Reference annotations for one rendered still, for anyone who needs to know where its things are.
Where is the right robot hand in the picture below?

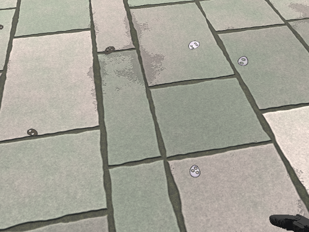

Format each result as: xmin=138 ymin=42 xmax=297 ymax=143
xmin=269 ymin=214 xmax=309 ymax=232

